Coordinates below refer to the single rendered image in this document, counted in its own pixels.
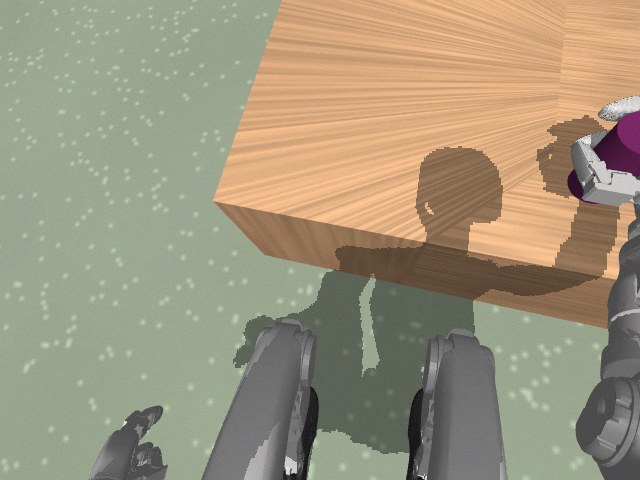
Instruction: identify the right robot arm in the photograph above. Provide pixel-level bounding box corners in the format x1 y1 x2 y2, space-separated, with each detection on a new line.
576 217 640 480

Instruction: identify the right robot hand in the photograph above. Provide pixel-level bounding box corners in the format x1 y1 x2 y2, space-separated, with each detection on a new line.
571 96 640 218

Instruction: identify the left robot foot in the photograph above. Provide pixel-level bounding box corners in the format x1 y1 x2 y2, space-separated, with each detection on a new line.
283 386 319 480

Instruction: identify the left robot hand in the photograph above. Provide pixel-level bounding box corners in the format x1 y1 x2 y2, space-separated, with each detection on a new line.
88 406 168 480

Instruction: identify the can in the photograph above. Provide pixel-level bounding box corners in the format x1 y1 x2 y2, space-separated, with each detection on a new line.
567 111 640 204

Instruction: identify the right robot foot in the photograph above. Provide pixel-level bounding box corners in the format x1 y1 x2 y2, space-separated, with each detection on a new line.
406 388 424 480

